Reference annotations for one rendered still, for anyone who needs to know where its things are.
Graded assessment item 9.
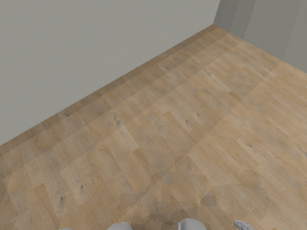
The robot right thigh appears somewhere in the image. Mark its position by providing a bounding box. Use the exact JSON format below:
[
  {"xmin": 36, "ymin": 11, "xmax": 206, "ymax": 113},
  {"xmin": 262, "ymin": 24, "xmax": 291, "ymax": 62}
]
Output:
[{"xmin": 177, "ymin": 218, "xmax": 207, "ymax": 230}]

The right robot hand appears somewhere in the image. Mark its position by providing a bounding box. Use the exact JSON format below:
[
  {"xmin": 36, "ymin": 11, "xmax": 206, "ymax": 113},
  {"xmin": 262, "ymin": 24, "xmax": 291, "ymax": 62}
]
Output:
[{"xmin": 233, "ymin": 219, "xmax": 253, "ymax": 230}]

